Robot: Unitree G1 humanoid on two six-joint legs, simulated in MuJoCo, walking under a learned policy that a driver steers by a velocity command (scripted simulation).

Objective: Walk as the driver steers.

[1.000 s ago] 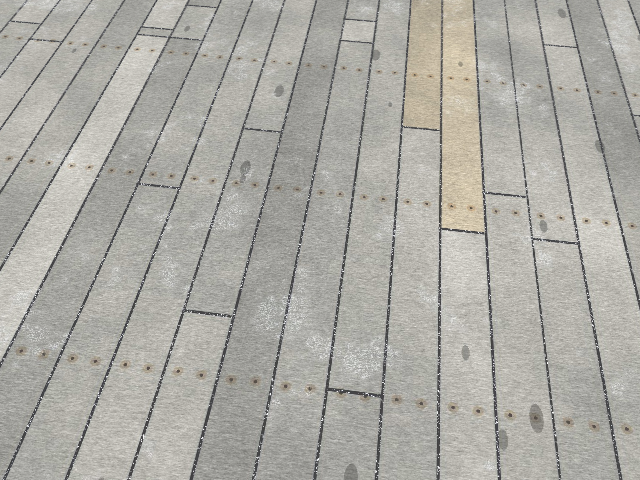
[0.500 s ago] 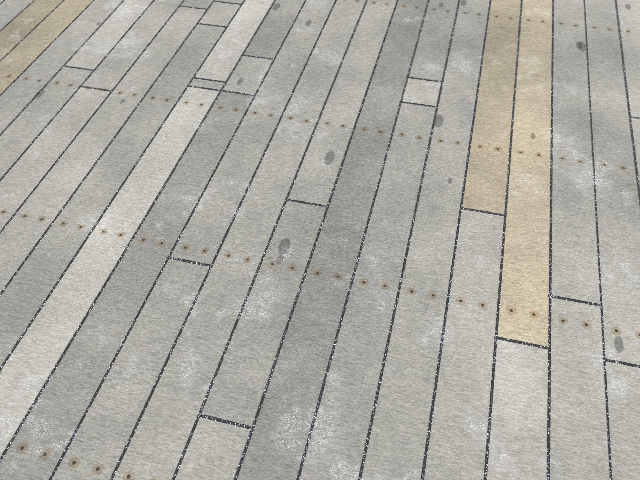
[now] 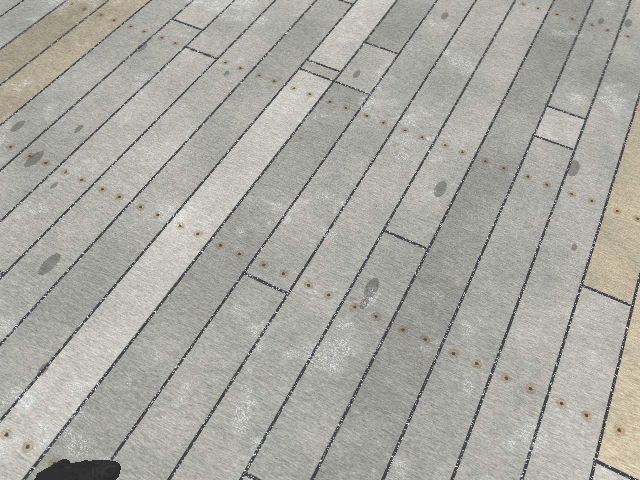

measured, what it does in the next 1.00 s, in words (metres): walks ahead: right foot, then left foot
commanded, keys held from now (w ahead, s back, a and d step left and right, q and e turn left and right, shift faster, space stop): q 0.18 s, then no key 0.54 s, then e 0.28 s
